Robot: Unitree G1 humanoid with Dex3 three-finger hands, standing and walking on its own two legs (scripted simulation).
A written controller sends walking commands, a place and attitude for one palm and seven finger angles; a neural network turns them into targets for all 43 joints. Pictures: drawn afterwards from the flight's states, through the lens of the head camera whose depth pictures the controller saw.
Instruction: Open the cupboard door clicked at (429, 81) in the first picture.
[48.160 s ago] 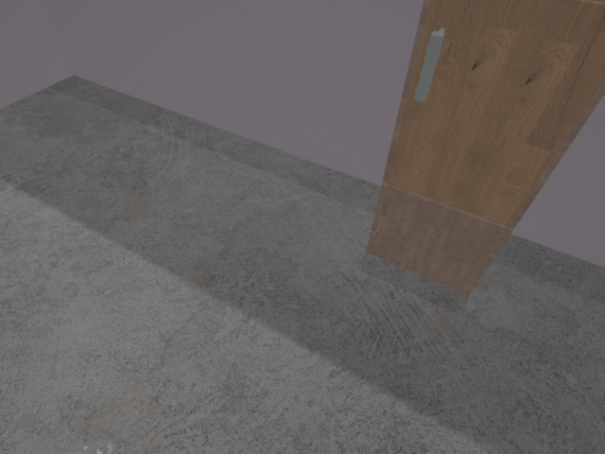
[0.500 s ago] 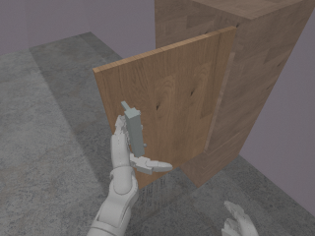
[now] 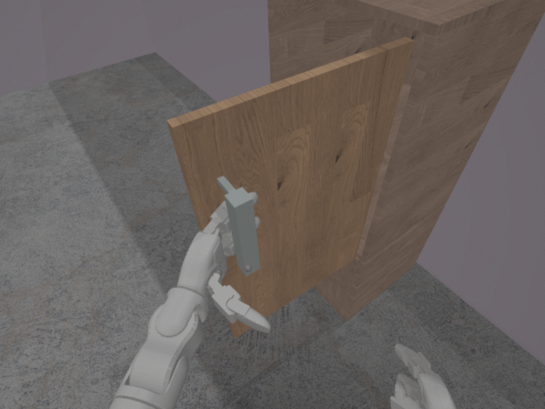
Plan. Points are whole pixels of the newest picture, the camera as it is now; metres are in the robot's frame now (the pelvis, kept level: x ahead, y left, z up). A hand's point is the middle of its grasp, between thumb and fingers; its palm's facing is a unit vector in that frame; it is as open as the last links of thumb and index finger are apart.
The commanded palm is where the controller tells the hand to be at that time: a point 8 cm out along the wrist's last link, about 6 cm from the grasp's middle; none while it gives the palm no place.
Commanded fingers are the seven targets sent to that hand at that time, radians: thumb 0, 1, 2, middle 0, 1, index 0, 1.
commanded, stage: slide the hand sideways off the handle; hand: left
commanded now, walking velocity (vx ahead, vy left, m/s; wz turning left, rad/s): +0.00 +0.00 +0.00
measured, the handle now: (237, 226) +0.35 +0.07 +0.10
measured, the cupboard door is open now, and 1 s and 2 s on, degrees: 88 88 88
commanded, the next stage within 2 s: draw the hand back to the body in 0.86 s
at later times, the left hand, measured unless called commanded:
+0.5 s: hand (211, 298) +0.24 +0.10 +0.09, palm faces -0.18 -0.98 -0.06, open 16.1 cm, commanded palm +0.23 +0.16 +0.10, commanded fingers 0.00 -0.50 0.30 -0.15 -0.30 -0.15 -0.30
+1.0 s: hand (167, 316) +0.22 +0.15 +0.08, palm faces -0.17 -0.98 -0.04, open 16.3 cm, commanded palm +0.21 +0.20 +0.10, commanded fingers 0.00 -0.50 0.30 -0.15 -0.30 -0.15 -0.30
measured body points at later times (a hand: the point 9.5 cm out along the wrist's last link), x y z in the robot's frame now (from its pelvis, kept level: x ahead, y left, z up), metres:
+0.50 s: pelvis +0.02 -0.02 +0.00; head +0.03 -0.04 +0.45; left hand +0.25 +0.15 +0.09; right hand +0.21 -0.25 -0.08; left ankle +0.01 +0.11 -0.71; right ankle +0.03 -0.12 -0.71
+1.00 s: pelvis +0.01 +0.00 -0.01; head +0.02 -0.01 +0.44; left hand +0.22 +0.20 +0.09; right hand +0.20 -0.23 -0.07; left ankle +0.01 +0.11 -0.71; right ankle +0.03 -0.12 -0.71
